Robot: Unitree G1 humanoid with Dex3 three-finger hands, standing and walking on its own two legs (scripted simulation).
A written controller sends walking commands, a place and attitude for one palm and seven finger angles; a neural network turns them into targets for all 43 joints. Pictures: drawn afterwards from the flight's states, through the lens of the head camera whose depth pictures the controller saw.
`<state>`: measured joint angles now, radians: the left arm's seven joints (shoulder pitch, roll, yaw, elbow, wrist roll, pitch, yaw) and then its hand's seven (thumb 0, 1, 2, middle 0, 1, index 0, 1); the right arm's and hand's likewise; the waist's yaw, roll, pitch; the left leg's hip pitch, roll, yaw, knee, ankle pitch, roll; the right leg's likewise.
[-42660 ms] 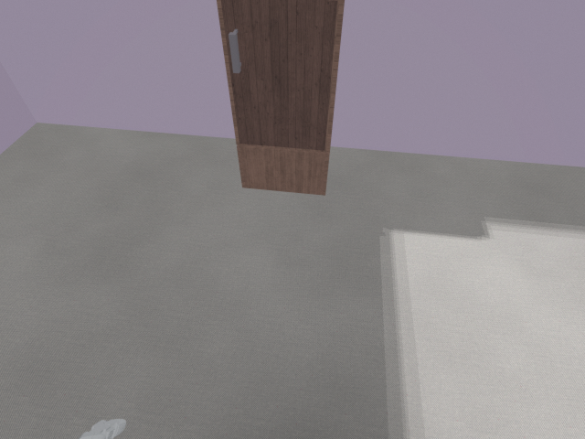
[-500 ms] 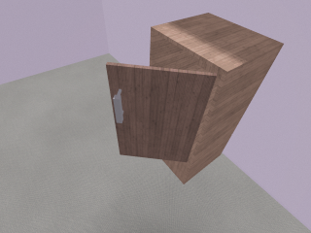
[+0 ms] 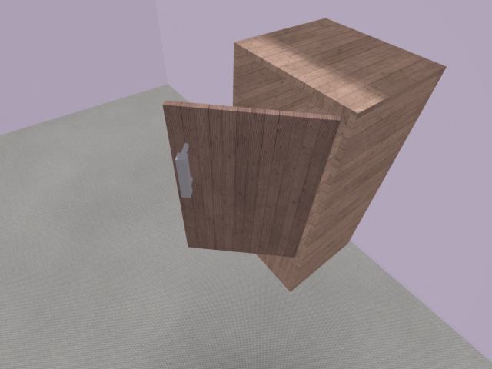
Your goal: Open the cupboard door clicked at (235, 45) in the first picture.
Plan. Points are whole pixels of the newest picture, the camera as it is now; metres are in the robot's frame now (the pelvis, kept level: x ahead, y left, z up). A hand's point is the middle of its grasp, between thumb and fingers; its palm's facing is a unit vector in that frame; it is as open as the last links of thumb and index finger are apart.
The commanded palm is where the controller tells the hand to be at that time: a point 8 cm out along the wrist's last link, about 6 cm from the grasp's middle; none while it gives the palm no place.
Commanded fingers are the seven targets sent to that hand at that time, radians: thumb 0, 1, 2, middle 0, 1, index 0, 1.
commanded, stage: raise the hand with hooked fingers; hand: left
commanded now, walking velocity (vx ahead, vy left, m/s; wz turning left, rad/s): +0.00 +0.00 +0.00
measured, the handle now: (186, 170) +0.57 +0.18 -0.06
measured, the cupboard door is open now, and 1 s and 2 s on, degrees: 47 47 47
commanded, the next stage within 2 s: none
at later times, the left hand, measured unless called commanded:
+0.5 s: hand (164, 346) +0.18 +0.15 -0.09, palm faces -0.06 -1.00 +0.02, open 8.5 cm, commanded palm +0.14 +0.23 -0.07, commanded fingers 0.00 0.39 0.68 -0.24 -0.63 -0.24 -0.63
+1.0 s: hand (131, 307) +0.23 +0.21 -0.05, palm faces +0.06 -1.00 -0.07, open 11.6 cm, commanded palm +0.19 +0.26 -0.06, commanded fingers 0.00 -0.20 0.43 -0.28 -1.00 -0.28 -1.00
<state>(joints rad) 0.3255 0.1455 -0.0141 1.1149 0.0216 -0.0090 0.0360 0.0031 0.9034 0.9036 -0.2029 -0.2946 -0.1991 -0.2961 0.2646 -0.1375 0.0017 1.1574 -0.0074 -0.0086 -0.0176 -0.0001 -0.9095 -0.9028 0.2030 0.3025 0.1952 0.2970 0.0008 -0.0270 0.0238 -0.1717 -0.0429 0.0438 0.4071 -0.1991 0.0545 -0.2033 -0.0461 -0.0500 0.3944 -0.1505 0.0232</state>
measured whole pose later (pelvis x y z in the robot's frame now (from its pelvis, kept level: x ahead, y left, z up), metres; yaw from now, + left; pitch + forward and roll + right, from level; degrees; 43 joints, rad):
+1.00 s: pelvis +0.01 -0.03 -0.10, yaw +2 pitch +18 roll -2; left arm 0.34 0.29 0.37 0.06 -0.39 -0.38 -0.42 0.00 0.03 0.53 -0.27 -0.86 -0.26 -0.86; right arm 0.26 -0.21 -0.02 0.57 0.03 -0.22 -0.05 0.01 -0.90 -0.90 0.21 0.30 0.20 0.30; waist -0.01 0.02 -0.14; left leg -0.97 0.01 -0.03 1.21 -0.56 0.00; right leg -0.98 0.01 -0.08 1.16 -0.50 -0.04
